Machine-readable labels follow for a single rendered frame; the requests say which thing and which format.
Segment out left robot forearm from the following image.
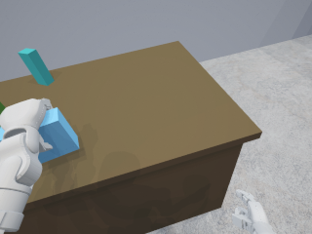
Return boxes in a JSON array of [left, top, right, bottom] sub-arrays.
[[0, 125, 43, 234]]

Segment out right robot forearm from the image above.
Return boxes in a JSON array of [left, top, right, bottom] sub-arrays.
[[251, 221, 277, 234]]

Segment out sponge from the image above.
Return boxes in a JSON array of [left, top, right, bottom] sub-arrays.
[[0, 107, 80, 164]]

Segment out robot left hand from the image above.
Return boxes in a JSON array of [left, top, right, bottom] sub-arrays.
[[0, 98, 53, 153]]

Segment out table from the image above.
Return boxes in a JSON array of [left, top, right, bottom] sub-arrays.
[[0, 41, 262, 234]]

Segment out robot right hand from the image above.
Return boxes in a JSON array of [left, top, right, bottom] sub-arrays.
[[232, 189, 269, 234]]

